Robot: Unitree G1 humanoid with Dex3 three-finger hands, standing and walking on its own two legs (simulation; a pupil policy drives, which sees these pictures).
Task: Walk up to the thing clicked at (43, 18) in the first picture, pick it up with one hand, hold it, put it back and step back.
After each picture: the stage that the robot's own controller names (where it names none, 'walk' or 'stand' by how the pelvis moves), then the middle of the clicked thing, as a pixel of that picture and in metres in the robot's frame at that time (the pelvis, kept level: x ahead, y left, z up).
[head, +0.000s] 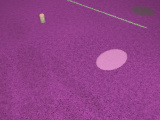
stand; (42, 18) +2.04 +0.59 -0.72
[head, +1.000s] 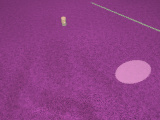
walk; (63, 21) +1.95 +0.42 -0.72
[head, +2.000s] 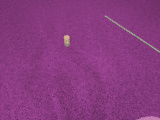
walk; (66, 40) +1.38 +0.28 -0.70
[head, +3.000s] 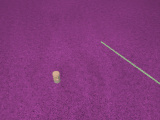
walk; (56, 77) +0.96 +0.29 -0.71
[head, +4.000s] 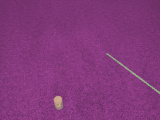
walk; (58, 102) +0.64 +0.21 -0.69
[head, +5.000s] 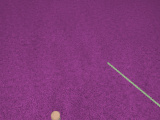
stand; (56, 118) +0.51 +0.18 -0.70
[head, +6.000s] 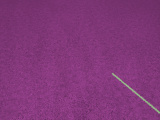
stand; out of the picture +0.45 +0.17 -0.72
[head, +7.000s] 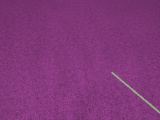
stand; out of the picture +0.43 +0.18 -0.71
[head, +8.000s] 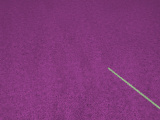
stand; out of the picture +0.47 +0.20 -0.72
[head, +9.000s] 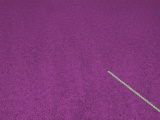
stand; out of the picture +0.46 +0.20 -0.72
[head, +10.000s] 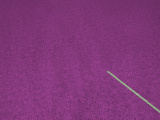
stand; out of the picture +0.44 +0.21 -0.73
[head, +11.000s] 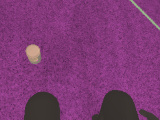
go down; (34, 54) +0.53 +0.21 -0.38
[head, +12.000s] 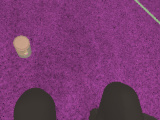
close in; (23, 47) +0.54 +0.22 -0.31
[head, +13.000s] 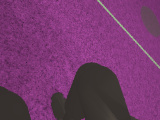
close in; out of the picture +0.52 +0.27 -0.23
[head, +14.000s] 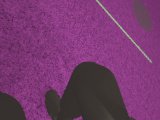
close; out of the picture +0.51 +0.28 -0.23
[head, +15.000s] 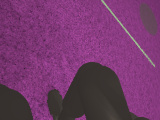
lift; out of the picture +0.47 +0.23 -0.24
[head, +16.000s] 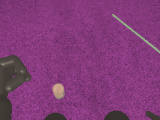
lift; (58, 91) +0.46 +0.13 -0.49
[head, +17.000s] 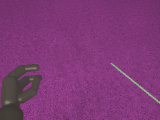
close; out of the picture +0.42 +0.12 -0.67
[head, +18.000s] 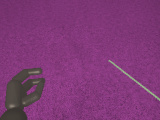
stand; out of the picture +0.41 +0.13 -0.67
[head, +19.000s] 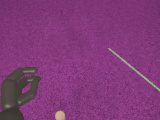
stand; (60, 117) +0.42 +0.13 -0.65
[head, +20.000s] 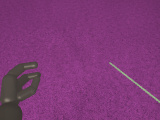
stand; out of the picture +0.41 +0.13 -0.68
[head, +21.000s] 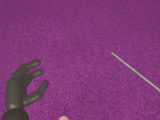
stand; out of the picture +0.41 +0.13 -0.64
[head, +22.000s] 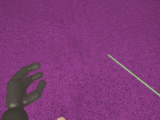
stand; out of the picture +0.42 +0.13 -0.66
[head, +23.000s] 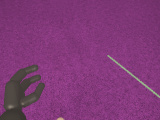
stand; out of the picture +0.42 +0.13 -0.66
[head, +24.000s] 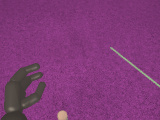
close; (62, 117) +0.42 +0.13 -0.63
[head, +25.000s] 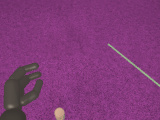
stand; (59, 114) +0.42 +0.13 -0.63
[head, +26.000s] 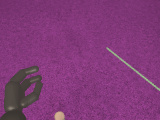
stand; (59, 118) +0.42 +0.13 -0.65
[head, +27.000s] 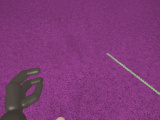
close; out of the picture +0.41 +0.13 -0.65
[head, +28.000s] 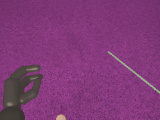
close; out of the picture +0.42 +0.13 -0.65
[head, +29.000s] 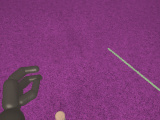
close; (60, 118) +0.42 +0.13 -0.64
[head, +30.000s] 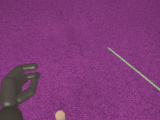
close; (60, 117) +0.42 +0.13 -0.64
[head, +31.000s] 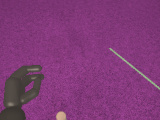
close; (61, 118) +0.42 +0.13 -0.64
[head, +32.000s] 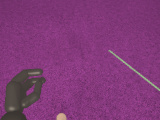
close; out of the picture +0.42 +0.13 -0.64
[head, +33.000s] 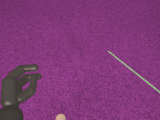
close; out of the picture +0.42 +0.13 -0.65
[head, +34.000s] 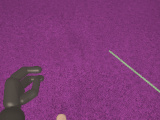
close; out of the picture +0.41 +0.13 -0.65
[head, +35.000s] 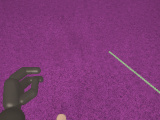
close; out of the picture +0.42 +0.13 -0.66
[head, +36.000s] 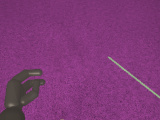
close; out of the picture +0.41 +0.13 -0.67
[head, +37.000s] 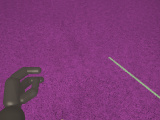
close; out of the picture +0.41 +0.12 -0.67
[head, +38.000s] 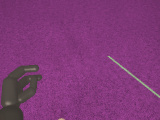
close; out of the picture +0.42 +0.13 -0.66
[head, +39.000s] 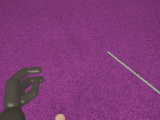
close; out of the picture +0.43 +0.13 -0.65
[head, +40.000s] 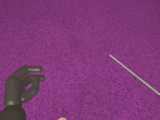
close; out of the picture +0.42 +0.13 -0.66
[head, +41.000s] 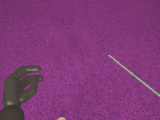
close; out of the picture +0.42 +0.13 -0.66
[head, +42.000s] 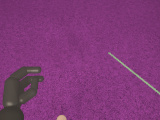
close; out of the picture +0.42 +0.13 -0.66
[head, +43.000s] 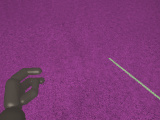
close; out of the picture +0.41 +0.13 -0.67
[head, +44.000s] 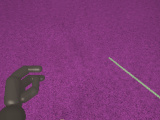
close; out of the picture +0.42 +0.13 -0.66
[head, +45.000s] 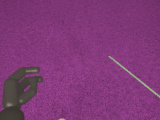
close; out of the picture +0.41 +0.13 -0.67
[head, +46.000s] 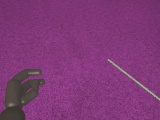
close; out of the picture +0.41 +0.13 -0.67
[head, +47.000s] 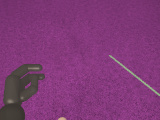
close; out of the picture +0.42 +0.13 -0.66
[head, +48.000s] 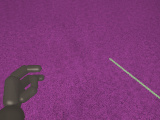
close; out of the picture +0.42 +0.13 -0.67
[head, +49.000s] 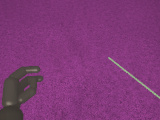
close; out of the picture +0.41 +0.13 -0.67
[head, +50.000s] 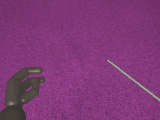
close; out of the picture +0.41 +0.13 -0.67
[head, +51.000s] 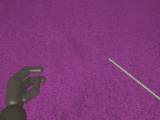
close; out of the picture +0.41 +0.13 -0.67
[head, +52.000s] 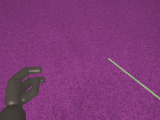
close; out of the picture +0.41 +0.13 -0.67
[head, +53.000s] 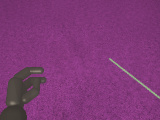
close; out of the picture +0.41 +0.13 -0.67
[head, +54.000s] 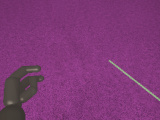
close; out of the picture +0.41 +0.13 -0.68
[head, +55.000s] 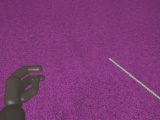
close; out of the picture +0.42 +0.13 -0.67
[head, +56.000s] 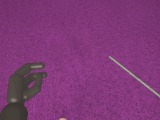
close; out of the picture +0.42 +0.13 -0.66
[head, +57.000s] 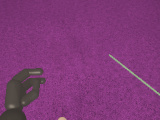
close; out of the picture +0.42 +0.13 -0.66
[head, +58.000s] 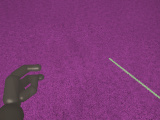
close; out of the picture +0.41 +0.12 -0.67
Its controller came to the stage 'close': yes
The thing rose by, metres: 0.00
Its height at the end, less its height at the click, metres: +0.00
